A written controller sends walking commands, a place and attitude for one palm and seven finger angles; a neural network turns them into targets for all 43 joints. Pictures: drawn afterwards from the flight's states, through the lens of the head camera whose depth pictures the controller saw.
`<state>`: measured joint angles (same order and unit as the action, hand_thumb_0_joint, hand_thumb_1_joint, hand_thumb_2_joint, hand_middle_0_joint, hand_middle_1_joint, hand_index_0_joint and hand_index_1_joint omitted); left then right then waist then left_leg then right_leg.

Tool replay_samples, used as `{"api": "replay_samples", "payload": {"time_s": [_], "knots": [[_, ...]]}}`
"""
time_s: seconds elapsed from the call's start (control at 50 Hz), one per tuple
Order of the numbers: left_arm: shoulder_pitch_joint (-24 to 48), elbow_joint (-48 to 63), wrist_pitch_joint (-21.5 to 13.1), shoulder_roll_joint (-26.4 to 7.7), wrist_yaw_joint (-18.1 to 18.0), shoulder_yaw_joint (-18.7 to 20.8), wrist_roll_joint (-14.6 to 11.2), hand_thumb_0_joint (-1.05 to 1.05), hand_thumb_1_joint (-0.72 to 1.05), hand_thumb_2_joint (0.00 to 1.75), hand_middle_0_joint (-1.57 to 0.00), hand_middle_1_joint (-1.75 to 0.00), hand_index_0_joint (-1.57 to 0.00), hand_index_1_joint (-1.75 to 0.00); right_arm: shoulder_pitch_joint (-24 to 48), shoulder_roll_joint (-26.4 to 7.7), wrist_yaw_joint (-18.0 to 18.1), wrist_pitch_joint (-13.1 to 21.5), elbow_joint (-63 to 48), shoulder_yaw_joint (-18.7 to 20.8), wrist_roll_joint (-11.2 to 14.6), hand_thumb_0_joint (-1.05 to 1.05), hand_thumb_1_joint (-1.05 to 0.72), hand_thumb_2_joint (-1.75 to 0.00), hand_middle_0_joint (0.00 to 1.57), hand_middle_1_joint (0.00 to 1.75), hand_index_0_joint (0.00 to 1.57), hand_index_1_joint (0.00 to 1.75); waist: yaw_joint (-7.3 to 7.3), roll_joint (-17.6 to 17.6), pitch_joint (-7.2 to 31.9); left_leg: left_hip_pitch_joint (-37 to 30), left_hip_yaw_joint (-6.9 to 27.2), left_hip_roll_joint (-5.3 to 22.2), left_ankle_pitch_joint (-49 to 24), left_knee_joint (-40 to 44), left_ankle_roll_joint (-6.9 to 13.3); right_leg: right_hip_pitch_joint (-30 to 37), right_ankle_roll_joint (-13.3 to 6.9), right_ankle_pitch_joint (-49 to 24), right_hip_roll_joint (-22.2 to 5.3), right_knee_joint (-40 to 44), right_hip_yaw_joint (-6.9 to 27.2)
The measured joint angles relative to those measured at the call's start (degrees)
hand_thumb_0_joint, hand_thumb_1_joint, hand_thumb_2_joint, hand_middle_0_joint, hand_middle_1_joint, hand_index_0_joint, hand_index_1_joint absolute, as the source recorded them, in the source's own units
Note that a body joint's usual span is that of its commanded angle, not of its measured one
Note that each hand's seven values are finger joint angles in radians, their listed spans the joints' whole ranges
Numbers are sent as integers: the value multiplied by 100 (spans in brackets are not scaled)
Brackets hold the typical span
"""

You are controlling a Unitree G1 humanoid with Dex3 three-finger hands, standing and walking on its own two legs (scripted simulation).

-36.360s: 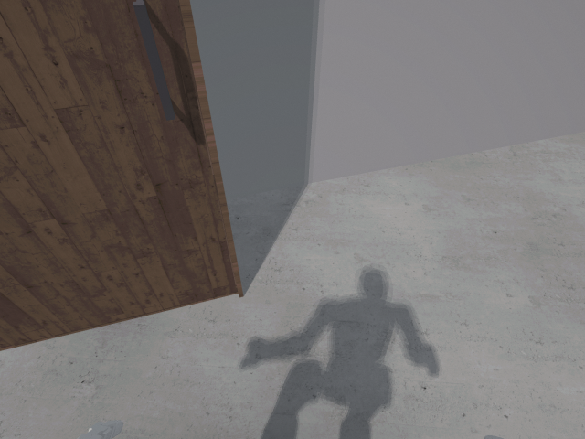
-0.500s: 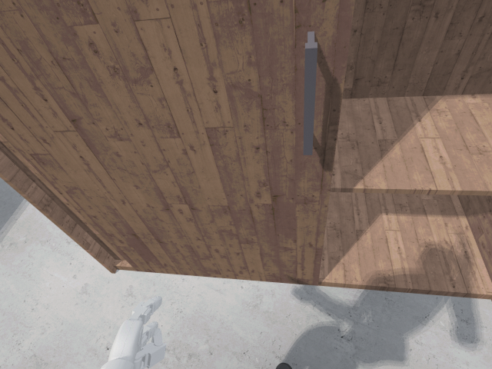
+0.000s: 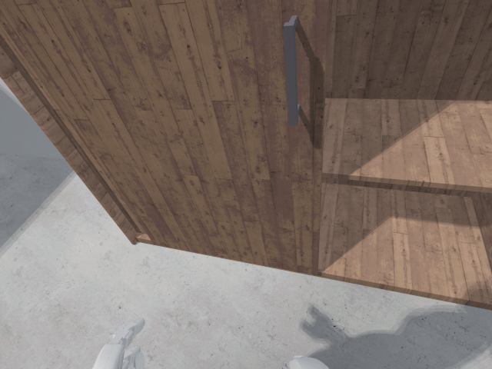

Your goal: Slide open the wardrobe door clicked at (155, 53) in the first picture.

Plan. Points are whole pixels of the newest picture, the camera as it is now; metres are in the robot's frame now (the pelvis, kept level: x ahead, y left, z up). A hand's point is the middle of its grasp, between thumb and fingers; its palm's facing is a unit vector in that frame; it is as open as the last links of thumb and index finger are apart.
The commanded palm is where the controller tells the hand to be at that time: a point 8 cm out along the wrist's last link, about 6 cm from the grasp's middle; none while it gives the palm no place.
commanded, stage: stop stepping back and stand still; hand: right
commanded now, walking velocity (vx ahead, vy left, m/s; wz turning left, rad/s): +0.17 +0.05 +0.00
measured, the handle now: (293, 75) +0.61 -0.08 +0.19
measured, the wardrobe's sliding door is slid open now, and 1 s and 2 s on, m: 0.64 0.64 0.64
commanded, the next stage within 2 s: none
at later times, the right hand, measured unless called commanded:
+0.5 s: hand out of the picture +0.14 -0.39 +0.20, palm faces +0.42 +0.76 -0.49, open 7.4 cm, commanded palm +0.08 -0.41 +0.19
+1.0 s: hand out of the picture +0.22 -0.39 +0.20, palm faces +0.33 +0.65 -0.69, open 7.4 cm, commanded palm +0.15 -0.43 +0.19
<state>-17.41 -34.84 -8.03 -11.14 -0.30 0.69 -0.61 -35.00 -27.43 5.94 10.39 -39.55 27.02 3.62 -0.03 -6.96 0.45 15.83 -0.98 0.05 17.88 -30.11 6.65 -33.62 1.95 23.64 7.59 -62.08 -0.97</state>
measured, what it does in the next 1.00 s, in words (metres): steps to the right: right foot, then left foot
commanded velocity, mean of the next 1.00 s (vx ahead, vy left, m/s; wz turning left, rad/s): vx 0.04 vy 0.17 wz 0.00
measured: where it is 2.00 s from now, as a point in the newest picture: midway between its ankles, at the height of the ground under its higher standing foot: outside the picture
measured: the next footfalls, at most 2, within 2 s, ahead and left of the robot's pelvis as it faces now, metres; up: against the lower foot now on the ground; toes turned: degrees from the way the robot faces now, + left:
right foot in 0.10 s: +0.03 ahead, -0.13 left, +0.00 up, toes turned +2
left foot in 0.56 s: -0.09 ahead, -0.01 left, +0.00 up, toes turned +1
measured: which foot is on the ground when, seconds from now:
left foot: down 0.00-0.10, up 0.12-0.54, down 0.56-0.72, up 0.74-1.00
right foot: up 0.00-0.08, down 0.10-0.52, up 0.54-0.70, down 0.72-1.00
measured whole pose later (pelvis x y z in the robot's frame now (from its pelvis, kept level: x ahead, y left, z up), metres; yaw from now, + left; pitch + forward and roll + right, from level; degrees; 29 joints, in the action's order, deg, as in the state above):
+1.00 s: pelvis +0.02 -0.12 +0.01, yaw -4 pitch +2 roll +2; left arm -14.2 -33.0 -7.0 -7.9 0.5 -0.2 -0.3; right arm -36.9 -32.4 6.5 13.0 -35.5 32.6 3.1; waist -1.5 2.3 -6.1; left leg 21.0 -3.6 -0.6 12.4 -32.5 0.5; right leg -13.8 2.8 20.4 -4.4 -32.7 2.9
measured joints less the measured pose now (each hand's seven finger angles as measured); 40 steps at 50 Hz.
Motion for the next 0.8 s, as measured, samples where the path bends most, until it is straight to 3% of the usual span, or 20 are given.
{"api": "replay_samples", "payload": {"time_s": [0.04, 0.06, 0.1, 0.16, 0.2, 0.24, 0.3, 0.34, 0.46, 0.5, 0.52, 0.54, 0.56, 0.6, 0.62, 0.66, 0.7, 0.72, 0.76, 0.8], "knots": [[58, -130, 156, -51, -24, 53, 115, 2, 90, 90, -20, -30, -21, -30, -209, -82, -97, 146, -279, 58, -56, 2, -89, -90, 21, 30, 20, 31, 120, 12, 104, 339, -131, 195, -195, -482, -445, 71, -139, 124, -416, -808, 128], [38, -184, 229, -55, -41, 67, 137, 2, 90, 90, -20, -30, -21, -30, -66, -144, -110, 175, -244, 34, -110, 2, -89, -90, 21, 30, 21, 31, 145, 19, 217, 481, -261, 330, 192, -727, -566, 305, -172, 239, -638, -446, 173], [44, -182, 231, -189, -136, 63, 123, 2, 90, 90, -20, -30, -21, -30, 557, -129, -36, 212, 50, -35, -161, 1, -89, -90, 21, 30, 21, 31, 148, 246, 322, 852, -430, 418, 1145, -1436, -516, 1026, -235, 451, -1036, 1190, 407], [427, -421, 222, 20, -217, 100, 147, 2, 90, 90, -20, -30, -21, -30, 1753, -21, 130, 213, 1049, 49, -257, 1, -88, -90, 22, 30, 21, 31, 68, 308, -41, 1503, 181, 77, 1489, -3458, -541, 880, -468, 415, -872, 854, 386], [440, -480, 239, 380, -115, -3, 178, 2, 90, 90, -20, -30, -21, -30, 1990, 14, 140, 30, 1398, 179, -207, 1, -89, -90, 21, 30, 21, 31, -75, 211, -116, 1715, 265, -223, 1079, -4321, -584, 1061, -507, 65, -823, 1183, 388], [280, -418, 218, 678, 50, -158, 187, 2, 90, 90, -20, -30, -21, -30, 1848, 126, 122, -146, 1186, 153, -138, 2, -89, -90, 21, 30, 20, 31, -183, 122, -129, 1816, 143, -416, 544, -4566, -590, 1319, -376, -353, -825, 1842, 460], [12, -335, 173, 873, 217, -314, 200, 2, 90, 90, -20, -30, -21, -30, 1129, 379, 54, -160, 354, -220, -72, 2, -89, -90, 20, 30, 20, 30, -173, 153, -66, 1704, -171, -560, -62, -3996, -541, 1720, -62, -865, -933, 2967, 522], [-109, -293, 172, 874, 197, -300, 210, 1, 90, 90, -20, -30, -21, -30, 549, 415, 3, -92, -102, -506, -109, 2, -89, -90, 20, 30, 20, 30, -125, 288, 46, 1456, -364, -628, -186, -3370, -511, 1933, -10, -1079, -1009, 3635, 518], [-47, -364, 363, 584, -239, -112, 244, 1, 90, 90, -21, -30, -21, -30, -48, -139, 80, -181, 254, -397, -191, 1, -89, -90, 21, 30, 21, 31, 4, 750, 400, 37, -750, -794, 644, -969, -393, 2239, 105, -1593, -980, 4869, 341], [95, -346, 373, 432, -326, -33, 233, 1, 90, 90, -21, -30, -21, -30, 127, -284, 126, -374, 670, -237, -122, 1, -89, -90, 21, 30, 21, 31, 12, 815, 392, -571, -829, -790, 902, -15, -269, 2082, 245, -1844, -821, 4694, 221], [195, -314, 374, 366, -337, -19, 196, 1, 90, 90, -20, -30, -21, -30, 210, -383, 149, -461, 818, -124, -92, 1, -89, -90, 21, 30, 21, 31, 52, 703, 358, -835, -769, -680, 736, 440, -97, 1799, 273, -1488, -661, 4150, 55], [300, -228, 372, 298, -320, -11, 140, 1, 90, 90, -20, -30, -21, -30, 273, -502, 164, -511, 886, 16, -59, 1, -89, -90, 21, 30, 21, 31, 113, 487, 313, -999, -597, -463, 373, 738, 133, 1340, 230, -871, -453, 3152, -143], [420, -144, 362, 170, -289, 12, 100, 1, 90, 90, -20, -30, -21, -30, 355, -495, 161, -498, 941, 91, -48, 1, -89, -90, 21, 30, 21, 31, 196, 399, 265, -1011, -399, -289, 48, 791, 187, 844, 131, -330, -349, 1935, -160], [644, -279, 428, -122, -222, 127, 88, 1, 90, 90, -20, -30, -21, -30, 637, -39, 112, -497, 1073, -130, -21, 1, -89, -90, 21, 30, 21, 31, 195, 851, 123, -897, -505, -496, 385, 172, -186, 288, -11, 294, -603, -114, 288], [660, -373, 448, -143, -198, 157, 65, 1, 90, 90, -20, -30, -21, -30, 738, 116, 113, -446, 1087, -232, -13, 1, -89, -90, 21, 30, 21, 31, 191, 856, 88, -959, -542, -499, 607, 8, -319, 230, -68, 423, -695, -598, 377], [604, -481, 454, -61, -156, 112, 9, 2, 90, 90, -20, -30, -21, -30, 830, 369, 163, -318, 948, -354, -22, 2, -89, -90, 21, 30, 21, 31, 287, 516, 92, -1051, -452, -338, 907, -187, -437, 420, -185, 320, -906, -390, 354], [585, -344, 408, -32, -181, 9, 9, 2, 90, 90, -20, -30, -21, -30, 837, 564, 245, -227, 621, -370, -39, 2, -89, -90, 21, 30, 21, 31, 291, 188, -11, -1001, -332, -117, 1187, -633, -467, 954, -259, -234, -1059, 1000, 295], [589, -199, 329, -111, -188, 9, 33, 2, 90, 90, -20, -30, -21, -30, 864, 651, 278, -189, 476, -405, -39, 2, -89, -90, 21, 30, 21, 31, 250, 240, -83, -850, -346, -67, 1321, -1092, -470, 1240, -159, -367, -1101, 1567, 307], [778, -155, 134, -58, -176, 102, 100, 2, 90, 90, -20, -30, -21, -30, 1098, 603, 315, -110, 463, -405, -56, 2, -89, -90, 21, 30, 21, 31, 169, 257, -357, -365, 14, -105, 1495, -2311, -492, 1360, -43, 143, -992, 1507, 208], [896, -146, 20, 147, -114, 87, 135, 2, 90, 90, -20, -30, -20, -30, 1287, 324, 277, -62, 517, -259, -76, 2, -89, -90, 21, 30, 20, 31, 81, 233, -572, 140, 253, -251, 1460, -3044, -547, 1523, -94, 115, -913, 1734, 166]]}}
